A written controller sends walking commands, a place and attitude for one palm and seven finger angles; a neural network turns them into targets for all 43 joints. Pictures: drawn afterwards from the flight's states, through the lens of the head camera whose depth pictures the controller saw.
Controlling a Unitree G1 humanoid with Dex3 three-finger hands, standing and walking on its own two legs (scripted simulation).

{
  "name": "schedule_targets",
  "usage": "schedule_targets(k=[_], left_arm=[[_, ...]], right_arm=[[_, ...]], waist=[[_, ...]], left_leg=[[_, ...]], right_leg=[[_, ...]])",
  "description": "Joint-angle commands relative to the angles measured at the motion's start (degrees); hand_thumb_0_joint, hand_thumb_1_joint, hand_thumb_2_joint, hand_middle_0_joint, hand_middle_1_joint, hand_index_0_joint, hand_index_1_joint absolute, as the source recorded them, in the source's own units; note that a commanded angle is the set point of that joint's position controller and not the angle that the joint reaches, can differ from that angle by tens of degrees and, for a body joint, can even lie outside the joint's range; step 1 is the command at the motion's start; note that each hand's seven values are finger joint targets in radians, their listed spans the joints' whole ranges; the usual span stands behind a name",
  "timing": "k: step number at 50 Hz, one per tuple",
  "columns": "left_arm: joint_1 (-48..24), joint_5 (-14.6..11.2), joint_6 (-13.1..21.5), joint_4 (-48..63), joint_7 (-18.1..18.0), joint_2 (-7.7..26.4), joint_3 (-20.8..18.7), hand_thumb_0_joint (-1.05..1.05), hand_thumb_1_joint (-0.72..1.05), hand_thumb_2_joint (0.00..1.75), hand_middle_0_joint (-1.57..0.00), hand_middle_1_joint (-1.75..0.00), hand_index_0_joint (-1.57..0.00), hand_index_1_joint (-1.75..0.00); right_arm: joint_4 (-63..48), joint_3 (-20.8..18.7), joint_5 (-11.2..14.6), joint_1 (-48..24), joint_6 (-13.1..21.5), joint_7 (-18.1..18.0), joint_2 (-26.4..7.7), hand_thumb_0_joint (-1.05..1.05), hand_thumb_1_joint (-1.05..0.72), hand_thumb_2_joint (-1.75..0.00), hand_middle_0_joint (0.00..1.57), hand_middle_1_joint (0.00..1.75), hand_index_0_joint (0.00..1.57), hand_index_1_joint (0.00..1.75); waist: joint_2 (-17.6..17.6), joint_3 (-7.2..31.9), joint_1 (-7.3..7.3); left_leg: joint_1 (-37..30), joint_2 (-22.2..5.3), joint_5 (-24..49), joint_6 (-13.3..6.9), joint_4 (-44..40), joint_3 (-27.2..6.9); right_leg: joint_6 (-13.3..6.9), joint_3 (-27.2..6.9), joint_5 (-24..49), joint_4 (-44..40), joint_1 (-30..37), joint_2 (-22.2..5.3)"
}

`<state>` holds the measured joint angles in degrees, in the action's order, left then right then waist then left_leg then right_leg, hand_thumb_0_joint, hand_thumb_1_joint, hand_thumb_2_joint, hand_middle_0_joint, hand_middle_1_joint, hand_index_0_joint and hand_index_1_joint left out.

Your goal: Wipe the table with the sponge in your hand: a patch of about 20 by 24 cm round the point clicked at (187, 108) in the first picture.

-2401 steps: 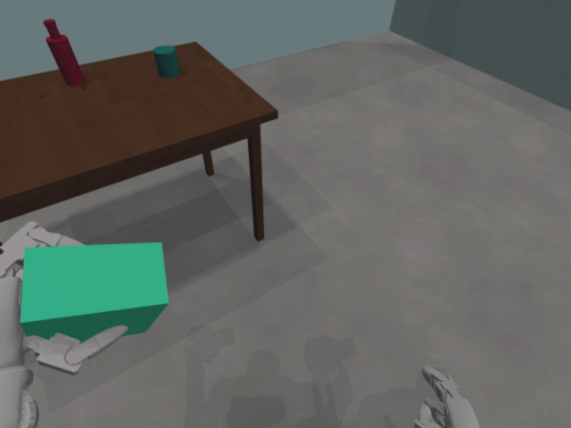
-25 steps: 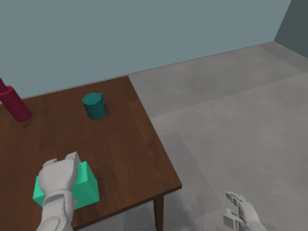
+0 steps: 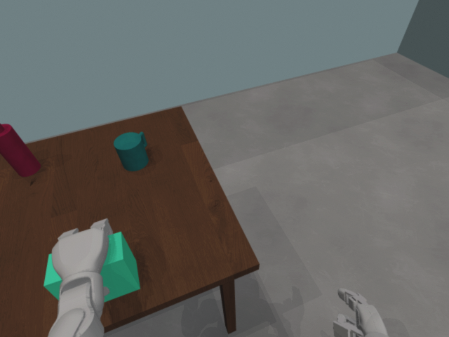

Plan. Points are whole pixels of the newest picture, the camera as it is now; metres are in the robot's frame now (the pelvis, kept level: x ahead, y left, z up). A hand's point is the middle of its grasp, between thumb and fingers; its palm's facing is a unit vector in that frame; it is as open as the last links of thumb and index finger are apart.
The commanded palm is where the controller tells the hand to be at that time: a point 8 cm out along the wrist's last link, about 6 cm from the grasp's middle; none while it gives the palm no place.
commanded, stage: wipe back along the first lane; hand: left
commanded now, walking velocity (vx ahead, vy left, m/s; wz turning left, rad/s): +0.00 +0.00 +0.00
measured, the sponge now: (100, 277) +0.23 +0.29 -0.06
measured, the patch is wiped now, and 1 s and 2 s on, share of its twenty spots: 1.00 1.00 1.00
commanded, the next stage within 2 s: lift the sponge slowly off the table in 0.22 s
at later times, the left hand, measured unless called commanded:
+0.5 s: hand (94, 263) +0.24 +0.29 -0.01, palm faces -0.06 -0.07 -1.00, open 10.7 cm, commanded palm +0.20 +0.27 +0.03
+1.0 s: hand (92, 269) +0.22 +0.28 +0.00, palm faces -0.06 -0.13 -0.99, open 10.6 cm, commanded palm +0.19 +0.26 +0.07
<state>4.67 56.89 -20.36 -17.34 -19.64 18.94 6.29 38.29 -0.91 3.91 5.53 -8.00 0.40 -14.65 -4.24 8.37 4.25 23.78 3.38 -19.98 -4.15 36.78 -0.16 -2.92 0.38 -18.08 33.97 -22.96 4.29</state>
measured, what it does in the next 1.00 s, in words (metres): stands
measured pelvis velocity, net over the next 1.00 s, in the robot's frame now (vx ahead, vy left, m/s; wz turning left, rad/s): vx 0.01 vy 0.01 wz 0.00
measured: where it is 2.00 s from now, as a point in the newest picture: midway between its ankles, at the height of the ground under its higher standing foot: outside the picture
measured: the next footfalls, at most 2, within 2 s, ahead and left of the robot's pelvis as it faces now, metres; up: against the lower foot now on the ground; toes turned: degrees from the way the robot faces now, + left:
none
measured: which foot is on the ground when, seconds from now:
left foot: down 0.00-1.00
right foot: down 0.00-1.00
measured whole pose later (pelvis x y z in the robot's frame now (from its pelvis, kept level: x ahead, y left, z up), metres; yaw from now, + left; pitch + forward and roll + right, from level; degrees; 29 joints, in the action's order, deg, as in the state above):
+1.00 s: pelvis +0.01 +0.01 +0.01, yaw +0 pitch +3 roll -2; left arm 10.9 55.1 -20.3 -7.3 -14.9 19.2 8.1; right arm 37.8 -1.0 3.1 2.6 -7.2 0.3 -14.0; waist -4.8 5.6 5.5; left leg 16.7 3.9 -19.2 -4.7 32.6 -0.3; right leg -2.4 0.0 -17.2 29.6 -15.7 3.9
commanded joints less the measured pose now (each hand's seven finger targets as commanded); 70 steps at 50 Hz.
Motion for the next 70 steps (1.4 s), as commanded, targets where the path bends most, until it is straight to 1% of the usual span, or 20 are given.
schedule_targets(k=[1,4,7,9,11,19,25,29,32,34,42,47,49,51,58,59,60,63,64,70], left_arm=[[0.1,-2.3,0.0,-0.5,2.7,3.0,0.0,0.00,0.10,1.30,-1.20,-1.60,-1.20,-1.60],[1.0,-2.0,0.2,-0.2,3.0,3.7,-0.8,0.00,0.10,1.30,-1.20,-1.60,-1.20,-1.60],[-0.5,-1.6,0.6,-0.4,2.9,2.5,1.0,0.00,0.10,1.30,-1.20,-1.60,-1.20,-1.60],[1.5,-1.7,0.7,-0.3,2.9,3.0,-0.1,0.00,0.10,1.30,-1.20,-1.60,-1.20,-1.60],[-0.5,-1.8,0.9,-0.2,3.0,1.8,1.5,0.00,0.10,1.30,-1.20,-1.60,-1.20,-1.60],[-1.0,-2.0,1.3,1.1,3.1,7.0,-3.5,0.00,0.10,1.30,-1.20,-1.60,-1.20,-1.60],[-3.5,-1.7,1.4,4.8,3.3,5.8,-1.6,0.00,0.10,1.30,-1.20,-1.60,-1.20,-1.60],[-1.4,-2.2,1.7,7.4,3.5,7.3,-3.4,0.00,0.10,1.30,-1.20,-1.60,-1.20,-1.60],[2.1,-2.5,2.1,9.6,3.6,6.3,-2.5,0.00,0.10,1.30,-1.20,-1.60,-1.20,-1.60],[0.5,-2.5,1.8,10.4,3.6,8.1,-4.0,0.00,0.10,1.30,-1.20,-1.60,-1.20,-1.60],[1.4,-2.1,1.5,16.5,3.2,7.4,-2.9,0.00,0.10,1.30,-1.20,-1.60,-1.20,-1.60],[-2.0,-1.5,0.7,20.2,3.4,6.6,-1.1,0.00,0.10,1.30,-1.20,-1.60,-1.20,-1.60],[-2.2,-1.3,0.3,22.0,3.4,8.2,-2.3,0.00,0.10,1.30,-1.20,-1.60,-1.20,-1.60],[-3.5,-1.0,0.1,22.8,3.6,6.7,-0.4,0.00,0.10,1.30,-1.20,-1.60,-1.20,-1.60],[-8.7,0.4,-0.6,24.5,4.0,8.6,-1.2,0.00,0.10,1.30,-1.20,-1.60,-1.20,-1.60],[-9.7,0.4,-0.8,25.3,4.1,10.9,-3.1,0.00,0.10,1.30,-1.20,-1.60,-1.20,-1.60],[-10.3,0.4,-0.8,25.8,4.2,9.4,-1.7,0.00,0.10,1.30,-1.20,-1.60,-1.20,-1.60],[-7.5,-0.3,-1.0,24.2,4.6,10.2,-3.0,0.00,0.10,1.30,-1.20,-1.60,-1.20,-1.60],[-8.3,-0.3,-1.5,24.1,4.8,12.0,-4.7,0.00,0.10,1.30,-1.20,-1.60,-1.20,-1.60],[-3.9,-2.0,-1.9,27.4,6.8,10.3,-3.3,0.00,0.10,1.30,-1.20,-1.60,-1.20,-1.60]], right_arm=[[-9.3,-1.9,0.4,-9.2,2.7,-1.0,-6.7,0.00,-0.90,-0.90,0.20,0.30,0.20,0.30],[-9.5,-1.8,0.4,-9.5,2.8,-0.8,-6.8,0.00,-0.90,-0.90,0.20,0.30,0.20,0.30],[-9.5,-1.9,0.3,-9.0,2.9,-0.7,-6.7,0.00,-0.90,-0.90,0.20,0.30,0.20,0.30],[-9.8,-2.0,0.3,-9.4,2.9,-0.7,-6.7,0.00,-0.90,-0.90,0.20,0.30,0.20,0.30],[-9.8,-1.9,0.3,-9.1,2.8,-0.7,-6.6,0.00,-0.90,-0.90,0.20,0.30,0.20,0.30],[-9.6,-1.9,0.3,-9.4,2.8,-1.3,-7.0,0.00,-0.90,-0.90,0.20,0.30,0.20,0.30],[-9.8,-1.9,0.1,-9.7,2.9,-1.3,-6.5,0.00,-0.90,-0.90,0.20,0.30,0.20,0.30],[-10.3,-2.0,0.0,-10.4,3.3,-1.3,-6.5,0.00,-0.90,-0.90,0.20,0.30,0.20,0.30],[-10.5,-2.0,-0.1,-10.5,3.6,-1.0,-6.1,0.00,-0.90,-0.90,0.20,0.30,0.20,0.30],[-10.2,-2.0,-0.1,-10.9,3.4,-1.0,-6.4,0.00,-0.90,-0.90,0.20,0.30,0.20,0.30],[-10.2,-2.0,-0.3,-12.0,3.8,-0.7,-5.8,0.00,-0.90,-0.90,0.20,0.30,0.20,0.30],[-10.1,-1.9,-0.5,-13.1,3.8,-0.6,-5.6,0.00,-0.90,-0.90,0.20,0.30,0.20,0.30],[-10.1,-1.8,-0.6,-13.7,3.7,-0.5,-5.8,0.00,-0.90,-0.90,0.20,0.30,0.20,0.30],[-10.0,-1.6,-0.6,-13.8,3.7,-0.4,-5.5,0.00,-0.90,-0.90,0.20,0.30,0.20,0.30],[-9.4,-0.9,-0.9,-15.1,3.4,-0.6,-5.4,0.00,-0.90,-0.90,0.20,0.30,0.20,0.30],[-9.3,-0.9,-1.0,-15.3,3.2,-0.7,-5.8,0.00,-0.90,-0.90,0.20,0.30,0.20,0.30],[-9.4,-0.8,-1.0,-15.5,3.3,-0.7,-5.4,0.00,-0.90,-0.90,0.20,0.30,0.20,0.30],[-9.1,-0.5,-0.9,-15.8,3.4,-0.8,-5.4,0.00,-0.90,-0.90,0.20,0.30,0.20,0.30],[-8.9,-0.3,-0.8,-16.4,3.1,-0.9,-5.7,0.00,-0.90,-0.90,0.20,0.30,0.20,0.30],[-9.6,-0.2,-0.7,-17.0,3.3,-0.6,-5.4,0.00,-0.90,-0.90,0.20,0.30,0.20,0.30]], waist=[[9.4,3.2,-0.69],[7.5,4.3,-0.08],[7.4,3.3,-0.93],[7.6,4.5,-0.08],[8.5,3.6,-1.00],[7.3,5.8,-0.10],[5.2,4.9,-0.81],[5.3,6.6,0.16],[4.8,6.1,0.32],[5.5,5.3,0.32],[3.0,6.2,0.86],[1.8,5.6,0.83],[0.9,6.4,1.41],[0.8,5.3,0.93],[0.5,5.6,1.28],[-0.3,5.9,1.43],[-0.3,6.1,1.34],[1.6,5.2,1.58],[0.8,4.8,1.74],[0.7,5.1,1.67]], left_leg=[[-1.1,-1.5,12.4,1.4,-4.8,-4.0],[-1.2,-1.5,13.4,1.6,-5.0,-4.2],[-1.5,-1.4,13.0,1.4,-4.4,-4.1],[-1.4,-1.5,13.3,1.5,-4.7,-4.3],[-1.4,-1.5,12.4,1.3,-4.5,-4.1],[-1.2,-1.1,13.6,1.2,-4.7,-3.7],[-3.8,-1.3,14.7,1.0,-5.2,-3.9],[-5.0,-1.5,16.9,1.0,-5.7,-4.0],[-6.0,-1.6,18.6,1.1,-5.8,-4.1],[-6.1,-1.8,18.4,1.2,-6.6,-4.5],[-10.2,-2.6,22.4,1.7,-7.4,-5.3],[-12.5,-3.3,23.3,2.4,-8.4,-6.6],[-13.3,-3.5,24.2,2.7,-8.9,-7.2],[-13.8,-3.7,24.3,2.7,-8.9,-7.5],[-14.5,-3.4,22.9,2.7,-10.3,-7.2],[-14.7,-3.7,22.0,2.8,-10.9,-7.9],[-14.9,-3.3,21.9,2.5,-10.7,-7.0],[-14.3,-2.9,22.2,2.2,-11.1,-6.5],[-14.1,-3.0,21.4,2.2,-11.8,-6.6],[-15.0,-2.4,23.2,1.4,-12.1,-5.4]], right_leg=[[-1.9,-3.7,16.3,-4.4,5.9,-1.2],[-2.2,-4.0,16.9,-4.0,6.4,-1.2],[-2.1,-3.5,16.2,-4.0,4.9,-1.1],[-2.2,-4.0,16.3,-4.0,5.7,-1.1],[-2.0,-3.6,15.7,-4.2,4.8,-1.1],[-2.0,-5.0,18.9,-4.4,8.1,-1.5],[-2.0,-4.2,18.2,-4.9,7.7,-1.5],[-2.1,-4.8,20.9,-5.1,10.0,-1.5],[-2.1,-4.0,22.8,-5.0,10.7,-1.7],[-2.1,-4.6,22.0,-5.5,10.6,-1.4],[-2.3,-3.5,22.1,-5.6,11.3,-1.4],[-2.4,-3.0,19.0,-5.9,10.4,-1.1],[-2.6,-3.6,18.8,-6.0,11.2,-0.8],[-2.5,-2.9,18.1,-6.1,10.5,-0.9],[-2.8,-3.3,17.2,-6.9,12.4,-0.7],[-2.9,-4.1,16.1,-7.1,12.8,-0.5],[-2.8,-3.7,16.5,-7.2,13.3,-0.7],[-2.8,-3.9,18.7,-8.2,14.9,-0.9],[-3.0,-5.0,18.0,-8.7,15.3,-0.8],[-2.8,-5.2,22.7,-9.7,18.5,-1.4]])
